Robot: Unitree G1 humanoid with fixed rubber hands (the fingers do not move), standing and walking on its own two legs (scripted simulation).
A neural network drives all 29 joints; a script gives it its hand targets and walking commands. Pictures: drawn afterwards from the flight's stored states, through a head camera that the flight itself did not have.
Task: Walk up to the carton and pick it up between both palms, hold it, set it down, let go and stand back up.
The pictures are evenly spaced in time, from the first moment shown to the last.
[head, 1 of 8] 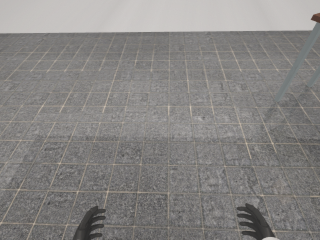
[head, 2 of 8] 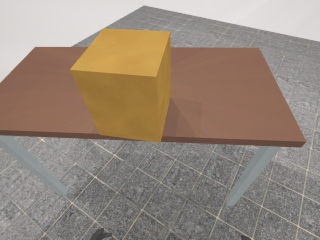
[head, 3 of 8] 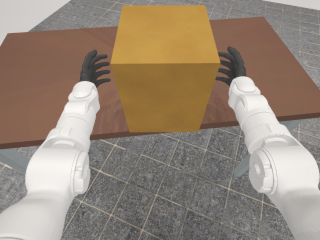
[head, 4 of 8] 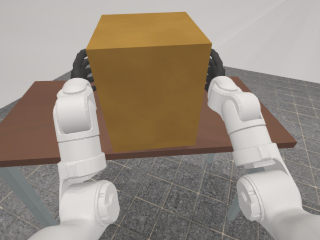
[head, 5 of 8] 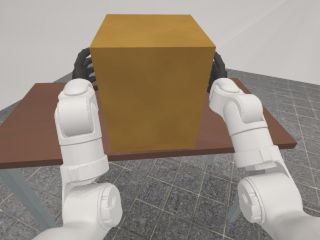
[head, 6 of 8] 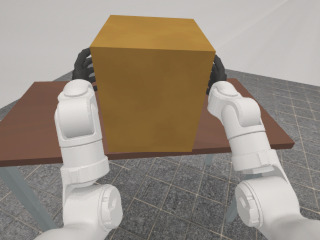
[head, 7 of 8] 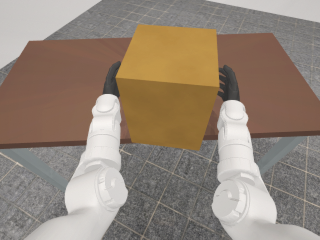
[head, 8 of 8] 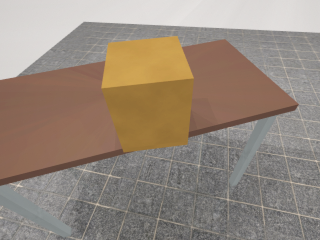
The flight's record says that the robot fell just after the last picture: no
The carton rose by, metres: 0.18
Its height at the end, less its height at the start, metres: +0.00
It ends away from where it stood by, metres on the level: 0.02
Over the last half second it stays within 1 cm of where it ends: yes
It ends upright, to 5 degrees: yes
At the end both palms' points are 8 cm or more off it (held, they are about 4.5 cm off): yes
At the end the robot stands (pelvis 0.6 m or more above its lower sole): yes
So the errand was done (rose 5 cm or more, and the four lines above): yes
